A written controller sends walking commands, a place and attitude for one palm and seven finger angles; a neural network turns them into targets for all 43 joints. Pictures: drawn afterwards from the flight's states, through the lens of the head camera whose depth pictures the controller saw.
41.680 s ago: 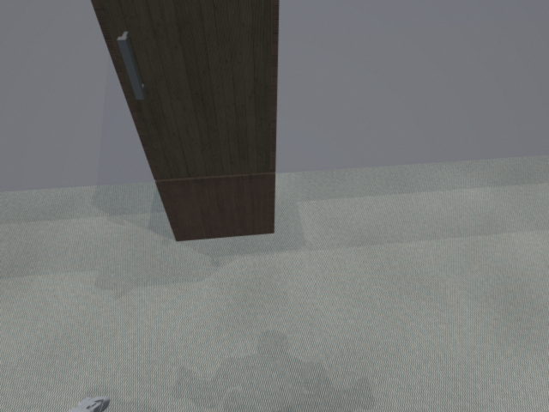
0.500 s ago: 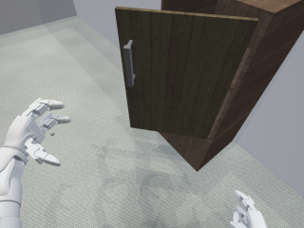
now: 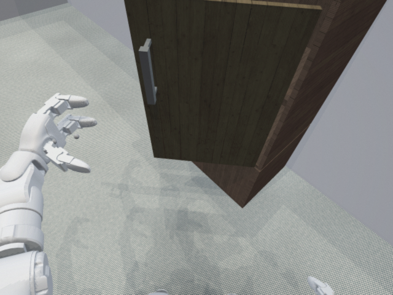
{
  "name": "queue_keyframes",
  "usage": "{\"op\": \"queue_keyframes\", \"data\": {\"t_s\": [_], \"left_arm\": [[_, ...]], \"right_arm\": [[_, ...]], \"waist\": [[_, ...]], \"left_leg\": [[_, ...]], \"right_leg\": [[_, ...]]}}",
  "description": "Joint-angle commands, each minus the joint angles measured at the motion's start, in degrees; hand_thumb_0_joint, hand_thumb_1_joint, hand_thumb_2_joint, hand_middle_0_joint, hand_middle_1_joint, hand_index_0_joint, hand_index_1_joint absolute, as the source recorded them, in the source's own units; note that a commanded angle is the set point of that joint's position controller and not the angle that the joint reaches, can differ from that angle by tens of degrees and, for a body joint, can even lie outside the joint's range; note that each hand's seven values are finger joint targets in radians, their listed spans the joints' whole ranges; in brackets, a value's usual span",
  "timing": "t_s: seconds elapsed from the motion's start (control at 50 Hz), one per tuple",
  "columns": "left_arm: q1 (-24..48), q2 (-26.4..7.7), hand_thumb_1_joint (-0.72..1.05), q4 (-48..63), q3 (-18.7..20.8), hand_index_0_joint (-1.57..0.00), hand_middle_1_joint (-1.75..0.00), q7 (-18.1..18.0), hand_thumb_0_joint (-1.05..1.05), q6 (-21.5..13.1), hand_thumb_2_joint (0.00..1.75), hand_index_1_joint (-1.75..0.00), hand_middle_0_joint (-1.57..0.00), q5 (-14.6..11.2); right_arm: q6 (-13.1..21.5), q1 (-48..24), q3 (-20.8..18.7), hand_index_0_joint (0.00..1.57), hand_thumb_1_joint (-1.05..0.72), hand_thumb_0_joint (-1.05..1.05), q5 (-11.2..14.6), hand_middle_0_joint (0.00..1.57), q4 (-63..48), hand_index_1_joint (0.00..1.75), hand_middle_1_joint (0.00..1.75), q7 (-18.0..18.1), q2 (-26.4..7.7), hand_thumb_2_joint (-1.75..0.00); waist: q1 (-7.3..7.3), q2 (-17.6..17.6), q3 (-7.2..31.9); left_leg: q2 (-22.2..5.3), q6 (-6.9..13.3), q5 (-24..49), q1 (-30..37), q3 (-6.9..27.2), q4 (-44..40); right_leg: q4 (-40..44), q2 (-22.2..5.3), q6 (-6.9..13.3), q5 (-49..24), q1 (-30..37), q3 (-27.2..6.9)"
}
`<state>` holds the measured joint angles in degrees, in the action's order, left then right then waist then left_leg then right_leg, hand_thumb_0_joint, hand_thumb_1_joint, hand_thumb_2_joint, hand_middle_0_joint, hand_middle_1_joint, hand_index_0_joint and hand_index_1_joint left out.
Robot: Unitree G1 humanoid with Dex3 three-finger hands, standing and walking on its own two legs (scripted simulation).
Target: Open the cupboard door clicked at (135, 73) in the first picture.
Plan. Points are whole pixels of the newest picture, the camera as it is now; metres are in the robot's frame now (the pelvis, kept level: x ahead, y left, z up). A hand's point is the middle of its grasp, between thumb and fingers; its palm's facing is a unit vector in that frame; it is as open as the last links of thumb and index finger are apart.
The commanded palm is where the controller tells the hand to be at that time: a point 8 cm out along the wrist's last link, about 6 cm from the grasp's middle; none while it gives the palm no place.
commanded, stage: move the hooked fingers beside the handle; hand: left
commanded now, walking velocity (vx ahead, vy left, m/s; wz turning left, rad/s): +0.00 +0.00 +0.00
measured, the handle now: (150, 73) +0.61 +0.13 +0.10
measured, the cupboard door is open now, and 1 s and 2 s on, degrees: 41 41 41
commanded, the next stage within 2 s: none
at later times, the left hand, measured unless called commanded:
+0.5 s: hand (101, 105) +0.48 +0.22 +0.11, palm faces -0.09 -1.00 +0.01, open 14.0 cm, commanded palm +0.47 +0.27 +0.10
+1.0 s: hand (116, 79) +0.57 +0.21 +0.10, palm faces -0.07 -1.00 +0.01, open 14.0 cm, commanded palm +0.56 +0.25 +0.10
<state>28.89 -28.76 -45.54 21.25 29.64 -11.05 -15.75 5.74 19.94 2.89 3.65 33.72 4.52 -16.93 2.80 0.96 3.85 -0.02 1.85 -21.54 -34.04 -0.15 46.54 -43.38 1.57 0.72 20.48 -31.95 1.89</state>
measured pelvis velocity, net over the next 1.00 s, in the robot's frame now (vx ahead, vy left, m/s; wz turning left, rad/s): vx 0.01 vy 0.01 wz -0.04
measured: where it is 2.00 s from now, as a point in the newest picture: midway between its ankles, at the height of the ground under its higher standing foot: outside the picture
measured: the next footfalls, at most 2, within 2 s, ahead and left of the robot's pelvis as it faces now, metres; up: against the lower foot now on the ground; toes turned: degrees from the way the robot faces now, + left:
none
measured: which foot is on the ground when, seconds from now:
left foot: down 0.00-1.00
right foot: down 0.00-1.00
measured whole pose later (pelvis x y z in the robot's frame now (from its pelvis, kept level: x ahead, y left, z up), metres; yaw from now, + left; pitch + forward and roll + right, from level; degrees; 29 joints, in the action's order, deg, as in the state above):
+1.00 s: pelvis +0.01 +0.01 -0.02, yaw -2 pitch +22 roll -4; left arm 68.4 -44.9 -78.5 24.3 22.6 -14.0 -2.7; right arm -2.3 26.9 4.2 0.0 35.2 2.4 -17.5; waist 14.3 1.6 3.6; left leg -2.0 2.4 -24.5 -53.0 0.2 55.0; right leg -48.4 3.5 0.2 21.3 -49.7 2.2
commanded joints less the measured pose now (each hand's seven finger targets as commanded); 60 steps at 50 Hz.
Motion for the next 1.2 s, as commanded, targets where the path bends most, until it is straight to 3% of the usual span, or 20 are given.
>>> {"op": "queue_keyframes", "data": {"t_s": [0.0,0.02,0.1,0.16,0.22,0.28,0.36,0.4,0.44,0.5,0.52,0.56,0.68,0.76,0.86,0.94,1.02,1.1,1.12,1.18], "left_arm": [[27.0,-15.2,-0.50,10.7,2.5,-0.30,-1.20,-0.4,0.00,-5.5,0.30,-1.20,-0.30,-1.1],[26.5,-16.2,-0.50,9.8,3.4,-0.30,-1.20,-0.6,0.00,-5.6,0.30,-1.20,-0.30,-0.6],[31.0,-16.7,-0.50,1.7,3.1,-0.30,-1.20,-1.6,0.00,-5.3,0.30,-1.20,-0.30,0.5],[34.5,-18.3,-0.50,1.9,3.2,-0.30,-1.20,-2.2,0.00,-6.8,0.30,-1.20,-0.30,2.1],[35.7,-18.7,-0.50,-0.3,4.0,-0.30,-1.20,-2.5,0.00,-8.0,0.30,-1.20,-0.30,2.1],[38.9,-18.8,-0.50,-4.3,3.0,-0.30,-1.20,-2.5,0.00,-8.1,0.30,-1.20,-0.30,3.2],[42.5,-18.9,-0.50,-6.4,2.3,-0.30,-1.20,-3.0,0.00,-8.4,0.30,-1.20,-0.30,4.1],[46.4,-18.5,-0.50,-8.0,1.8,-0.30,-1.20,-3.6,0.00,-8.4,0.30,-1.20,-0.30,4.0],[47.4,-23.8,-0.50,-9.6,5.3,-0.30,-1.20,-4.0,0.00,-8.5,0.30,-1.20,-0.30,4.9],[49.9,-21.5,-0.50,-9.2,3.2,-0.30,-1.20,-4.2,0.00,-9.3,0.30,-1.20,-0.30,5.5],[49.8,-23.5,-0.50,-10.1,4.5,-0.30,-1.20,-4.4,0.00,-9.3,0.30,-1.20,-0.30,6.1],[51.2,-22.0,-0.50,-13.9,2.8,-0.30,-1.20,-4.6,0.00,-8.4,0.30,-1.20,-0.30,6.7],[56.6,-27.8,-0.50,-15.3,5.4,-0.30,-1.20,-5.6,0.00,-8.2,0.30,-1.20,-0.30,8.6],[59.7,-26.7,-0.50,-17.2,3.6,-0.30,-1.20,-5.8,0.00,-7.8,0.30,-1.20,-0.30,9.6],[64.0,-30.8,-0.50,-20.8,4.8,-0.30,-1.20,-6.7,0.00,-6.4,0.30,-1.20,-0.30,11.3],[67.8,-32.0,-0.50,-20.0,4.6,-0.30,-1.20,-7.1,0.00,-7.0,0.30,-1.20,-0.30,12.3],[62.5,-31.0,-0.50,-19.7,5.6,-0.30,-1.20,-6.4,0.00,-6.4,0.30,-1.20,-0.30,11.9],[60.1,-31.8,-0.50,-18.8,7.3,-0.30,-1.20,-6.6,0.00,-5.4,0.30,-1.20,-0.30,11.5],[61.0,-33.2,-0.50,-15.9,7.7,-0.30,-1.20,-6.8,0.00,-6.0,0.30,-1.20,-0.30,11.8],[59.9,-30.0,-0.50,-11.7,7.0,-0.30,-1.20,-7.2,0.00,-7.4,0.30,-1.20,-0.30,11.1]], "right_arm": [[1.7,1.5,-3.9,0.20,-0.90,0.00,-0.3,0.20,-5.9,0.30,0.30,0.7,-8.9,-0.90],[1.4,2.2,-4.1,0.20,-0.90,0.00,-0.4,0.20,-5.8,0.30,0.30,0.5,-9.1,-0.90],[-0.1,3.4,-3.9,0.20,-0.90,0.00,-0.5,0.20,-4.7,0.30,0.30,0.3,-9.4,-0.90],[-0.8,4.3,-4.0,0.20,-0.90,0.00,-0.7,0.20,-4.7,0.30,0.30,0.0,-9.5,-0.90],[-1.6,5.8,-4.2,0.20,-0.90,0.00,-1.0,0.20,-4.2,0.30,0.30,-0.4,-9.6,-0.90],[-2.5,6.6,-4.2,0.20,-0.90,0.00,-1.0,0.20,-3.3,0.30,0.30,-0.5,-9.8,-0.90],[-3.4,7.7,-4.1,0.20,-0.90,0.00,-1.2,0.20,-2.9,0.30,0.30,-0.6,-9.9,-0.90],[-3.8,8.5,-4.0,0.20,-0.90,0.00,-1.4,0.20,-2.2,0.30,0.30,-0.5,-10.0,-0.90],[-4.2,9.7,-4.1,0.20,-0.90,0.00,-1.6,0.20,-1.8,0.30,0.30,-0.4,-10.7,-0.90],[-4.5,10.6,-4.1,0.20,-0.90,0.00,-1.9,0.20,-1.5,0.30,0.30,-0.7,-10.3,-0.90],[-4.9,11.1,-4.2,0.20,-0.90,0.00,-1.9,0.20,-1.3,0.30,0.30,-0.7,-10.5,-0.90],[-5.3,11.6,-3.8,0.20,-0.90,0.00,-2.0,0.20,-0.9,0.30,0.30,-0.8,-10.5,-0.90],[-6.2,14.2,-3.7,0.20,-0.90,0.00,-2.6,0.20,-0.5,0.30,0.30,-0.9,-11.1,-0.90],[-6.8,15.6,-3.5,0.20,-0.90,0.00,-2.9,0.20,-0.1,0.30,0.30,-1.1,-11.1,-0.90],[-7.4,17.6,-3.0,0.20,-0.90,0.00,-3.3,0.20,0.1,0.30,0.30,-0.9,-11.7,-0.90],[-7.7,19.3,-2.8,0.20,-0.90,0.00,-4.1,0.20,0.7,0.30,0.30,-1.0,-11.8,-0.90],[-8.4,20.5,-3.2,0.20,-0.90,0.00,-4.4,0.20,0.4,0.30,0.30,-1.6,-11.8,-0.90],[-9.3,20.8,-3.3,0.20,-0.90,0.00,-4.5,0.20,-0.2,0.30,0.30,-1.8,-11.7,-0.90],[-9.5,20.8,-3.4,0.20,-0.90,0.00,-4.5,0.20,-0.5,0.30,0.30,-1.9,-11.8,-0.90],[-9.9,20.6,-4.1,0.20,-0.90,0.00,-4.6,0.20,-0.5,0.30,0.30,-2.5,-11.2,-0.90]], "waist": [[0.91,4.4,19.3],[0.62,4.5,21.1],[1.81,1.6,16.3],[1.87,5.9,20.3],[2.39,4.3,23.1],[3.35,4.8,20.3],[4.23,5.8,21.5],[5.59,3.9,20.4],[5.35,3.3,23.4],[5.73,7.0,25.5],[5.77,6.4,26.4],[7.06,5.6,22.7],[8.07,7.1,26.2],[9.58,8.6,26.1],[11.41,8.0,25.6],[12.30,11.9,29.9],[10.69,12.6,33.2],[10.15,10.3,30.2],[9.55,12.4,32.5],[9.12,14.5,33.9]], "left_leg": [[-0.4,-0.5,15.7,13.2,2.9,-6.0],[-0.5,-0.6,17.2,14.0,3.0,-5.9],[-0.5,-0.3,14.1,9.5,3.0,-5.7],[-0.7,-0.6,15.3,11.1,3.0,-5.1],[-1.1,-0.7,18.5,12.8,3.2,-3.9],[-1.2,-0.5,16.6,10.4,3.1,-3.8],[-1.2,-0.5,16.5,10.1,3.1,-2.8],[-1.2,-0.2,15.9,9.1,3.3,-2.3],[-1.2,0.0,15.5,7.6,3.1,-1.8],[-1.2,-0.4,19.4,10.2,3.3,-0.8],[-1.5,-0.4,19.5,10.2,3.3,-0.4],[-1.5,-0.2,16.7,7.7,3.4,-0.5],[-1.6,0.1,18.5,6.4,3.2,1.3],[-1.8,0.0,19.7,7.0,3.7,2.0],[-1.9,0.5,18.5,3.4,3.5,3.2],[-2.3,0.1,22.8,7.0,4.3,4.5],[-2.6,-0.5,28.9,10.8,4.6,4.6],[-2.4,-0.1,28.4,8.1,3.9,4.3],[-2.6,-0.4,29.9,9.9,4.2,4.0],[-3.1,-1.2,34.6,15.1,4.8,4.3]], "right_leg": [[4.2,0.6,1.5,-13.5,3.7,-0.6],[4.0,0.6,1.4,-14.5,3.8,-0.6],[4.0,0.6,1.3,-12.3,1.8,-0.4],[3.1,0.4,1.2,-12.7,1.1,-0.7],[2.4,0.9,1.1,-14.9,0.7,-0.7],[2.3,0.8,1.0,-13.5,-1.3,-0.6],[1.8,0.8,0.9,-13.3,-2.6,-0.7],[1.9,1.0,0.8,-12.8,-3.5,-0.7],[1.6,1.0,0.5,-13.4,-1.8,-1.4],[0.6,1.2,0.8,-15.3,-3.2,-0.9],[0.6,1.3,0.6,-15.4,-3.6,-1.1],[1.0,1.4,0.4,-13.3,-5.6,-0.8],[0.3,1.5,0.3,-15.2,-5.0,-1.4],[0.2,1.8,0.2,-15.2,-7.5,-1.0],[0.0,1.9,-0.1,-14.9,-8.2,-1.2],[-1.0,2.2,0.1,-16.5,-10.0,-0.7],[-1.4,2.6,0.3,-19.5,-9.8,0.1],[-1.1,2.9,0.4,-20.5,-8.3,0.3],[-1.2,2.9,0.4,-21.2,-7.8,0.2],[-1.0,3.2,0.4,-21.3,-9.4,0.8]]}}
